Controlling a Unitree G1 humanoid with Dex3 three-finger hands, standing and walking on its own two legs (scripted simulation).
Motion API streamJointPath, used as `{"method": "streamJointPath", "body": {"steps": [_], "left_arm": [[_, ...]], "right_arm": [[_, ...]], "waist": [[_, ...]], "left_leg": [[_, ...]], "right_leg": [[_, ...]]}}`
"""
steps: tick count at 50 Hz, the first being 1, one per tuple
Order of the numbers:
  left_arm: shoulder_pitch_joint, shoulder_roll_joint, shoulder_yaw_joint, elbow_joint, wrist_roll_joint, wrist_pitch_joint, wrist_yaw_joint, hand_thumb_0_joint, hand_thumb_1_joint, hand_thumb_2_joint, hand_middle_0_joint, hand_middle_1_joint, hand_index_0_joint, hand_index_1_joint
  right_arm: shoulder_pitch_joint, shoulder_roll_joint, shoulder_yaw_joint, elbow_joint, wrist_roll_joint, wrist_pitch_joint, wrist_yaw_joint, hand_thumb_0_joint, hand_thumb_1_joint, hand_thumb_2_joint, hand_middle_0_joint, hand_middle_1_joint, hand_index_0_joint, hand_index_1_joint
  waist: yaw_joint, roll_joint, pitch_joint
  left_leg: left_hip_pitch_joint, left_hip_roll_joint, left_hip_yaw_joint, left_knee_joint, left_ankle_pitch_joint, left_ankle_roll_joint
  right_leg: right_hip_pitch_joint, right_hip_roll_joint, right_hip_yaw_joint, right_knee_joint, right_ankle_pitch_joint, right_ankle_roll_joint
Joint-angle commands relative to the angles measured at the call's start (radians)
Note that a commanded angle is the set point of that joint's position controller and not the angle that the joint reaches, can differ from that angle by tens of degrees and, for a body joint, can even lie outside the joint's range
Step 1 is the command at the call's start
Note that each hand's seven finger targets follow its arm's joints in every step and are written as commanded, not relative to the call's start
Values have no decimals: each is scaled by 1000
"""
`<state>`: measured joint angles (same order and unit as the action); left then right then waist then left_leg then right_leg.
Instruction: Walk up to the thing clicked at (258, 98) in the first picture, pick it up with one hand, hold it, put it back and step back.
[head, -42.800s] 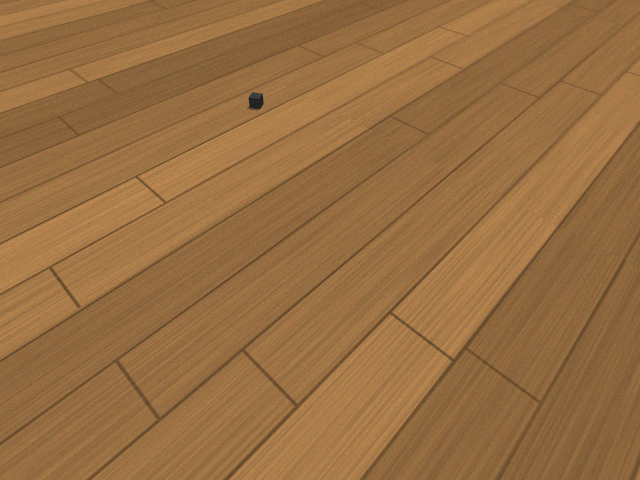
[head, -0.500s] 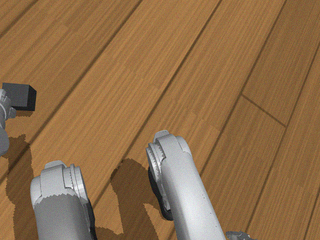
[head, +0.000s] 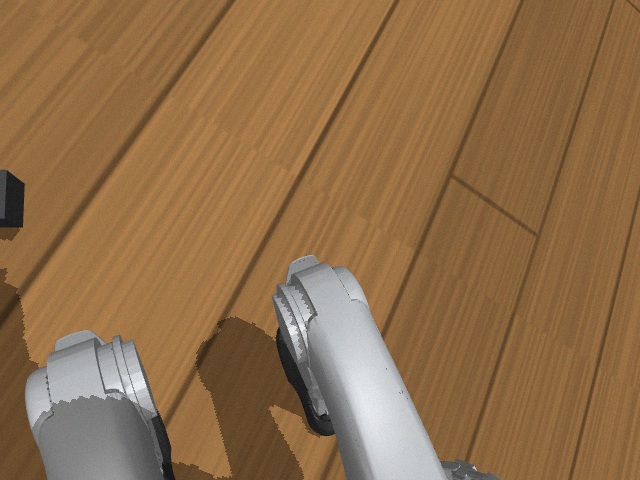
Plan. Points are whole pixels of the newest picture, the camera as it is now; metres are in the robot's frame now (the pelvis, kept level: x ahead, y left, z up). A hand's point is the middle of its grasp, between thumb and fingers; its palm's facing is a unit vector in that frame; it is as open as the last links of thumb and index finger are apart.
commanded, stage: rise first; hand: left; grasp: from above
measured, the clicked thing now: out of the picture +0.52 +0.27 -0.30
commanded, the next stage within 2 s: approach in 0.04 s
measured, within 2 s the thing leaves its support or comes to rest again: neither
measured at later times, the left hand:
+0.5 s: hand out of the picture +0.51 +0.25 -0.19, palm faces -0.09 -0.46 -0.88, open 13.9 cm
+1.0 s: hand out of the picture +0.51 +0.26 -0.19, palm faces -0.10 -0.43 -0.90, open 14.2 cm
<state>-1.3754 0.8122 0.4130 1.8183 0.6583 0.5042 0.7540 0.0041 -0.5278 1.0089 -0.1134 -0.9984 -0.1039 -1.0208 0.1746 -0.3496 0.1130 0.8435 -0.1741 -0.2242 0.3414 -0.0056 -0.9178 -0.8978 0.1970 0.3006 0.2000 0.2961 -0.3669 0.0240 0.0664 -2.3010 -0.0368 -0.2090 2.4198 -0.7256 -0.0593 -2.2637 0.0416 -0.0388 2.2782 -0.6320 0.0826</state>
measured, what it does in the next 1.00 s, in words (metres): stands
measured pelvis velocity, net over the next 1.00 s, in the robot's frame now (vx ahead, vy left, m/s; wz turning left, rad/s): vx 0.00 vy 0.00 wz -0.04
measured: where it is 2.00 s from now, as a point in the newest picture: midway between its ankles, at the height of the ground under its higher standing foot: (241, 438)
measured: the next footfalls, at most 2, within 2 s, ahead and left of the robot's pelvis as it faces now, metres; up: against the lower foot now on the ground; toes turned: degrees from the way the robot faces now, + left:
none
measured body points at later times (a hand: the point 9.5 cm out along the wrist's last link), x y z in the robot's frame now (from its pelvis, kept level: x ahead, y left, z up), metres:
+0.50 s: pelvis +0.00 +0.00 +0.01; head +0.30 +0.08 +0.33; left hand +0.51 +0.27 -0.14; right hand -0.05 -0.26 -0.04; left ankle +0.06 +0.14 -0.30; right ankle +0.11 -0.14 -0.30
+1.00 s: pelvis +0.00 +0.00 +0.00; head +0.31 +0.04 +0.33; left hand +0.52 +0.27 -0.14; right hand -0.05 -0.26 -0.05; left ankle +0.06 +0.13 -0.30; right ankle +0.11 -0.14 -0.30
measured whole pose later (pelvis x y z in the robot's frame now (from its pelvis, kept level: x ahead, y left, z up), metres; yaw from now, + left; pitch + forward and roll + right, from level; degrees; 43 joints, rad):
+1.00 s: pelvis +0.00 +0.00 +0.00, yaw -2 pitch +36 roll -11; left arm -1.47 0.87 0.32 1.77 0.56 0.58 0.80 0.00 -0.57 1.02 -0.09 -1.03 -0.08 -1.05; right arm 0.21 -0.39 0.18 0.74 -0.14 -0.17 0.44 -0.01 -0.92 -0.90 0.20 0.30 0.20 0.30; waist -0.45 0.00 0.14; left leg -2.30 -0.02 -0.25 2.42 -0.75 -0.06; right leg -2.27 0.04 -0.08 2.25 -0.63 0.08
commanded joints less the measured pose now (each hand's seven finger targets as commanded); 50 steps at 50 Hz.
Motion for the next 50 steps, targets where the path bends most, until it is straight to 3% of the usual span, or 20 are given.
{"method": "streamJointPath", "body": {"steps": [1, 3, 6, 7, 10, 11, 14, 16, 20, 24, 27, 31, 32, 34, 36, 39, 41, 45, 48, 50], "left_arm": [[-349, 178, -37, -127, 17, 1, 55, 0, -528, 995, -118, -983, -100, -1002], [-342, 168, -41, -120, 8, 5, 57, 0, -534, 995, -114, -982, -95, -1003], [-354, 168, -45, -128, 1, 3, 59, 0, -542, 1005, -109, -985, -89, -1007], [-352, 177, -48, -121, 2, 1, 63, 0, -611, 1070, -116, -928, -63, -985], [-348, 168, -58, -115, 1, 4, 63, 0, -529, 1066, -105, -1047, -85, -1069], [-362, 148, -74, -131, -2, 4, 59, 0, -511, 1056, -113, -1053, -97, -1070], [-397, 158, -84, -115, 2, 1, 72, 0, -530, 1050, -106, -1061, -90, -1079], [-403, 126, -101, -101, 1, -2, 81, 0, -544, 1041, -98, -1051, -82, -1068], [-464, 133, -111, -82, -5, -6, 117, 0, -551, 1018, -93, -1055, -81, -1069], [-507, 144, -121, -82, -11, -9, 149, 0, -588, 1028, -88, -1043, -69, -1064], [-519, 154, -114, -74, -38, -4, 178, 0, -596, 1041, -92, -1043, -70, -1068], [-562, 245, -80, -131, -39, 14, 196, 0, -611, 1059, -87, -1016, -55, -1052], [-528, 241, -78, -84, -39, 26, 194, 0, -611, 1047, -84, -1020, -54, -1052], [-532, 259, -88, -123, -15, 36, 180, 0, -611, 1059, -84, -1008, -51, -1043], [-524, 268, -98, -166, 8, 53, 158, 0, -611, 1056, -84, -1008, -52, -1042], [-431, 248, -117, -105, 35, 77, 135, 0, -611, 1059, -84, -1010, -50, -1047], [-411, 230, -116, -134, 16, 87, 115, 0, -583, 1038, -87, -1046, -68, -1066], [-383, 193, -104, -134, -70, 92, 88, 0, -567, 997, -83, -1041, -74, -1052], [-387, 151, -134, -137, -84, 71, 68, 0, -574, 1032, -87, -1036, -70, -1055], [-410, 169, -143, -165, -79, 52, 62, 0, -571, 1035, -88, -1051, -73, -1067]], "right_arm": [[280, -302, -69, 46, -6, 10, 2, 0, -909, -900, 200, 300, 200, 300], [279, -304, -65, 41, -10, 9, 8, 0, -910, -900, 200, 300, 200, 300], [286, -317, -63, 44, -3, 9, 15, 0, -908, -899, 200, 300, 200, 300], [278, -322, -58, 51, -2, 10, 16, 0, -912, -902, 200, 300, 200, 300], [274, -327, -54, 41, -1, 12, 23, 0, -903, -893, 201, 300, 200, 300], [270, -319, -49, 39, -9, 10, 27, 0, -905, -893, 200, 300, 200, 300], [271, -340, -44, 57, -11, 9, 28, 0, -908, -895, 200, 300, 200, 300], [279, -331, -29, 44, -12, 10, 34, 0, -907, -895, 200, 300, 200, 300], [263, -356, -16, 64, -32, 11, 36, 0, -910, -896, 200, 300, 200, 300], [248, -364, 4, 63, -46, 8, 46, 0, -912, -898, 200, 300, 200, 300], [252, -385, 14, 47, -54, 12, 60, 0, -915, -900, 200, 300, 200, 300], [244, -388, 26, 17, -43, 27, 75, 0, -916, -901, 200, 300, 200, 300], [243, -394, 31, 7, -40, 33, 80, 0, -917, -901, 200, 300, 200, 300], [244, -379, 35, -1, -27, 47, 85, 0, -916, -901, 200, 300, 200, 300], [252, -384, 20, -25, -13, 60, 91, 0, -913, -900, 200, 300, 200, 300], [282, -397, -10, -34, 8, 71, 101, 0, -914, -901, 200, 301, 200, 301], [306, -380, -17, -57, 23, 73, 108, 0, -911, -899, 200, 300, 200, 300], [334, -374, -20, -57, 40, 68, 103, 0, -910, -899, 200, 300, 200, 300], [348, -357, -9, -40, 44, 64, 91, 0, -908, -898, 200, 300, 200, 300], [323, -348, 0, -8, 30, 59, 79, 0, -910, -899, 200, 300, 200, 300]], "waist": [[-75, 362, -695], [-93, 353, -684], [-95, 360, -683], [-91, 368, -681], [-99, 374, -668], [-120, 362, -659], [-140, 365, -639], [-160, 367, -628], [-203, 422, -596], [-226, 442, -595], [-237, 436, -591], [-214, 470, -642], [-220, 454, -623], [-203, 469, -652], [-197, 476, -676], [-187, 428, -659], [-175, 386, -679], [-173, 315, -683], [-182, 296, -673], [-180, 310, -635]], "left_leg": [[483, 33, 128, -258, 216, 60], [483, 31, 123, -252, 214, 61], [473, 34, 118, -251, 199, 61], [471, 34, 120, -252, 196, 61], [490, 37, 108, -255, 212, 57], [489, 34, 107, -251, 220, 58], [465, 33, 101, -257, 204, 62], [490, 34, 92, -258, 205, 55], [542, 34, 70, -278, 186, 49], [562, 32, 65, -259, 210, 47], [551, 30, 71, -244, 245, 51], [534, 30, 84, -216, 266, 61], [496, 29, 96, -216, 266, 64], [487, 31, 103, -217, 266, 63], [477, 30, 106, -216, 287, 63], [418, 32, 104, -224, 255, 70], [399, 30, 104, -220, 258, 73], [348, 30, 100, -226, 215, 79], [346, 32, 93, -220, 188, 76], [338, 29, 90, -240, 164, 75]], "right_leg": [[417, -1, -167, -204, 234, -96], [411, -3, -174, -207, 236, -92], [414, 1, -176, -212, 226, -93], [418, 2, -175, -212, 227, -93], [406, 1, -183, -202, 242, -96], [414, -3, -188, -200, 253, -93], [428, -2, -188, -209, 251, -91], [420, -2, -190, -210, 249, -96], [396, -11, -204, -212, 247, -101], [403, -19, -207, -206, 277, -98], [463, -21, -208, -193, 311, -90], [500, -26, -206, -183, 346, -85], [522, -19, -203, -194, 356, -83], [520, -12, -201, -198, 357, -84], [535, -8, -198, -202, 382, -77], [546, 15, -198, -223, 359, -70], [556, 17, -196, -226, 355, -66], [571, 31, -193, -238, 309, -62], [555, 36, -183, -244, 271, -66], [547, 30, -181, -246, 251, -71]]}}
